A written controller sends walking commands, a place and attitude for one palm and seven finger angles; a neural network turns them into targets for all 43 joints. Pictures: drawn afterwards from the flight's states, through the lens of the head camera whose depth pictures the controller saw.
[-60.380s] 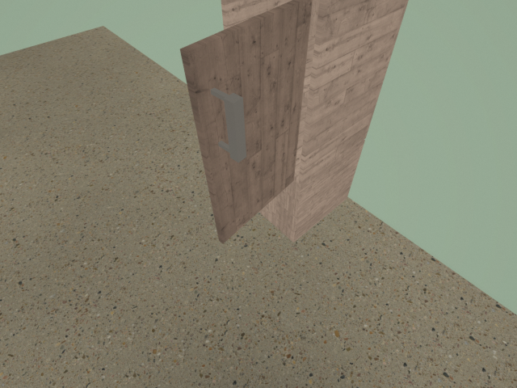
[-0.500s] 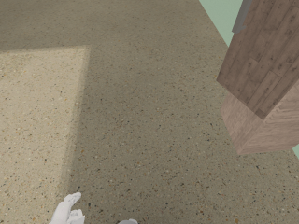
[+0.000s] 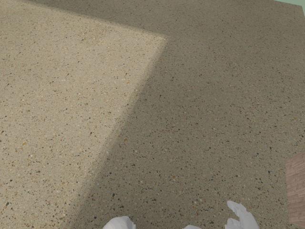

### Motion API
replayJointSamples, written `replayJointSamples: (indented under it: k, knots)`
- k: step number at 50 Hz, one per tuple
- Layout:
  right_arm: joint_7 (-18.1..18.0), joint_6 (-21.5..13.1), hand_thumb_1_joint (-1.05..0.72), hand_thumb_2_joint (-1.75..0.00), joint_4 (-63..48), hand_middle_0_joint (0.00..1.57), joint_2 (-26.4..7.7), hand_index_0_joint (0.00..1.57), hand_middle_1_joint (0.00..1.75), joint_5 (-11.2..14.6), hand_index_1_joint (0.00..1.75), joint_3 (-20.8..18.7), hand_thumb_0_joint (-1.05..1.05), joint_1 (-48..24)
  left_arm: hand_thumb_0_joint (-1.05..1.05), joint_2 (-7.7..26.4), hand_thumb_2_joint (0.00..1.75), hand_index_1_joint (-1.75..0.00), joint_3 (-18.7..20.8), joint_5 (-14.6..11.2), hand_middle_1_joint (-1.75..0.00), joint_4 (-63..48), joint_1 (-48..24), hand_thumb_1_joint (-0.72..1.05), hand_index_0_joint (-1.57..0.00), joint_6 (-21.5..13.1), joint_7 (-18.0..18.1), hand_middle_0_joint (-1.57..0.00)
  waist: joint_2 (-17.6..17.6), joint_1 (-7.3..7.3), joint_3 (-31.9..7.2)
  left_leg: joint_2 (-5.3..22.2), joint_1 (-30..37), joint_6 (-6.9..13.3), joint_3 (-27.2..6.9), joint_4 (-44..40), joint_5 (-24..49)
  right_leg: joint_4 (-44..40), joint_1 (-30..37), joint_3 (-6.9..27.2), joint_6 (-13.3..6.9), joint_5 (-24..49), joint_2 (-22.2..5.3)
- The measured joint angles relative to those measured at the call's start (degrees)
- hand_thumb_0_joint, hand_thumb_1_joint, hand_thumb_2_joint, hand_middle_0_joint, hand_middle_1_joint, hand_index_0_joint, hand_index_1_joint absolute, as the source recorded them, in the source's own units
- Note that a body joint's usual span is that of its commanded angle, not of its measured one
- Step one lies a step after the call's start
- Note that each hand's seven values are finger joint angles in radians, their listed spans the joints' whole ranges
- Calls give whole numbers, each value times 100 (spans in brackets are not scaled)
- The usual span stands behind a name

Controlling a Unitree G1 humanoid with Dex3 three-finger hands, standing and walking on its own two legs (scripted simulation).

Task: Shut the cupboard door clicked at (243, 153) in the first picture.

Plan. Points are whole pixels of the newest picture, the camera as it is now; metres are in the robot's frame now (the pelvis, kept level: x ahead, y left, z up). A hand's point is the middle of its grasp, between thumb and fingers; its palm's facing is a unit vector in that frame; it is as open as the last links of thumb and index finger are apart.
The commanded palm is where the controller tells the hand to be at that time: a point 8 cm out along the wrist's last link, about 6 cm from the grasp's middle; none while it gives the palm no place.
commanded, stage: walk to a spot facing it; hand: left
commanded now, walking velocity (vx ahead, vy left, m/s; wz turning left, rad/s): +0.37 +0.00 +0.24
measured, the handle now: out of the picture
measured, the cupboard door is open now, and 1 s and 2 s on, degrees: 25 25 25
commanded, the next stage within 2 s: turn to face it in 0.42 s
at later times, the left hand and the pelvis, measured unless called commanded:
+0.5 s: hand (115, 166) +0.30 +0.15 -0.14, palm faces +0.16 -0.97 -0.20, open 7.4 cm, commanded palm none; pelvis +0.20 -0.04 +0.01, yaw +11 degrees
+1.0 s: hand (109, 164) +0.31 +0.18 -0.16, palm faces +0.13 -0.97 -0.21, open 7.4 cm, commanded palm none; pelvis +0.30 -0.01 +0.00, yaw +2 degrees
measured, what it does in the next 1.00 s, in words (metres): walks ahead: right foot, then left foot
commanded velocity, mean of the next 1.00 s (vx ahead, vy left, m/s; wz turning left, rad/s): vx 0.12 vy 0.00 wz -0.12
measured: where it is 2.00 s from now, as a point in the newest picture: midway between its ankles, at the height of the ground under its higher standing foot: (153, 192)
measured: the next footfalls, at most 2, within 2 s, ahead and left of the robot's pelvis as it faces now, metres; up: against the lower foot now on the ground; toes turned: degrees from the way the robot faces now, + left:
right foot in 0.38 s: +0.32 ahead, -0.13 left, +0.00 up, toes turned +1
left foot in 0.72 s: +0.34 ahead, +0.12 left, +0.00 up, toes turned +16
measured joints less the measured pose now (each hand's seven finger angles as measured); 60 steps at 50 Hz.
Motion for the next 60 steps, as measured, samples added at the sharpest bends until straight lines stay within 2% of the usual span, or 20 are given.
replayJointSamples:
  k: [3,8,16,18,21,23,26,28,31,35,36,37,40,44,48,50,52,55,57,60]
  knots:
    - [-104,-74,-91,-90,138,20,136,20,30,12,30,53,0,246,1,7,89,-30,42,33,-30,-92,-334,91,-20,-8,-39,-19,-8,-13,-84,-121,483,-36,-98,-541,91,134,-701,162,8,567,44]
    - [-178,-86,-92,-90,545,20,324,20,30,39,30,52,0,823,1,-145,89,-30,8,33,-30,-407,-865,91,-20,-93,-96,-19,70,-126,-307,-238,1254,12,-324,-1384,225,-804,-1305,232,46,1338,83]
    - [-189,-48,-92,-90,1135,21,366,20,30,-15,30,-9,0,1654,0,-348,89,-30,-45,1,-30,-683,-1500,91,-20,-177,-159,-19,131,-440,-407,-233,2083,-181,-514,-1695,-243,-2738,-895,151,-119,1844,340]
    - [-190,-29,-91,-90,1242,20,370,20,30,-1,30,-19,0,1875,0,-347,89,-30,-64,8,-30,-751,-1551,91,-20,-270,-165,-19,182,-523,-415,-162,2074,-256,-605,-1286,-619,-3210,-469,76,-221,1804,485]
    - [-159,90,-91,-90,1393,20,345,20,30,66,30,-60,0,1892,0,-427,89,-30,-78,22,-30,-805,-1644,91,-20,-463,-92,-19,329,-560,-250,-117,1073,-111,-810,1201,-1110,-2986,-320,-129,-466,1509,555]
    - [-133,168,-91,-90,1385,20,339,20,30,58,30,-100,0,1822,0,-484,89,-30,-90,11,-30,-796,-1569,91,-20,-432,-16,-20,353,-596,-213,-79,306,-92,-796,2603,-784,-3120,-85,-304,-489,1444,549]
    - [-93,278,-91,-90,1263,20,335,20,30,39,30,-136,1,1677,0,-569,89,-30,-99,1,-30,-675,-1374,91,-20,-377,80,-20,348,-646,-294,143,-574,-220,-642,3171,-279,-3594,292,-579,-477,1493,541]
    - [-82,317,-91,-90,1148,20,354,20,30,33,30,-146,0,1555,-1,-584,89,-30,-24,-45,-30,-611,-1249,92,-20,-412,167,-20,310,-625,-345,254,-948,-309,-571,2993,-135,-3851,486,-734,-481,1500,531]
    - [-101,293,-91,-90,999,20,390,20,30,18,30,-119,0,1318,-2,-475,89,-30,-15,-22,-30,-499,-1089,95,-20,-445,216,-20,249,-487,-383,398,-1042,-397,-404,1961,4,-4068,692,-840,-466,1465,530]
    - [-157,146,-92,-90,892,20,387,20,30,9,30,-53,0,919,-1,-470,89,-30,-113,-40,-30,-193,-776,94,-20,-369,200,-20,273,-243,-391,426,-348,-461,-282,-36,625,-3890,811,-697,-374,1218,620]
    - [-157,99,-92,-90,864,20,336,20,30,8,30,-37,0,853,-1,-513,89,-30,-138,-51,-30,-121,-653,94,-20,-320,190,-20,360,-197,-433,475,-104,-435,-279,-442,913,-3753,799,-643,-337,1105,702]
    - [-164,60,-93,-90,856,20,324,20,30,5,30,-27,0,780,-1,-533,89,-30,-152,-55,-30,-42,-559,93,-20,-253,177,-19,388,-192,-469,514,32,-302,-241,-543,646,-3585,768,-592,-299,975,737]
    - [-224,56,-93,-90,795,20,438,20,30,-43,30,67,0,575,0,-511,89,-30,-123,-64,-30,123,-478,92,-20,-2,130,-19,198,-144,-451,487,139,-231,-22,-383,248,-2963,585,-248,-257,226,749]
    - [-287,120,-92,-90,667,20,469,20,30,-60,30,118,0,400,0,-563,89,-30,-66,-68,-30,122,-560,92,-20,159,14,-19,291,-99,-355,590,381,-258,246,-576,268,-1924,120,-68,-217,-316,817]
    - [-278,264,-91,-90,610,20,394,20,30,-21,30,49,0,325,0,-565,89,-30,5,-34,-30,-99,-627,91,-20,130,-41,-19,460,-68,-328,753,481,-348,494,-450,91,-2497,182,-169,-175,410,816]
    - [-254,337,-91,-90,563,21,369,20,30,19,30,-1,0,345,0,-473,89,-30,44,-1,-30,-261,-606,91,-20,61,-42,-20,387,-49,-375,771,360,-419,644,-84,-154,-3101,294,-11,-308,1055,784]
    - [-239,451,-91,-90,558,21,246,20,30,57,30,-83,0,321,0,-480,89,-30,52,15,-30,-293,-741,91,-20,18,4,-19,530,-55,-319,691,32,-505,258,736,-852,-2870,189,0,-448,903,872]
    - [-238,564,-91,-90,577,20,138,20,30,72,30,-132,0,238,0,-455,89,-30,68,15,-30,-410,-828,91,-20,-8,89,-19,529,-15,-270,386,-442,-579,-244,1888,-1002,-3079,230,153,-481,877,963]
    - [-235,542,-91,-90,521,20,133,20,30,80,30,-133,0,198,0,-380,89,-30,81,22,-30,-466,-854,91,-20,8,117,-20,409,-22,-250,268,-533,-628,-341,1940,-931,-3313,282,317,-447,1025,986]
    - [-238,471,-91,-90,384,20,151,20,30,104,30,-118,0,192,0,-239,89,-30,95,26,-30,-515,-892,91,-20,53,112,-20,223,-54,-269,175,-363,-663,-388,1143,-766,-3486,300,567,-405,1133,1003]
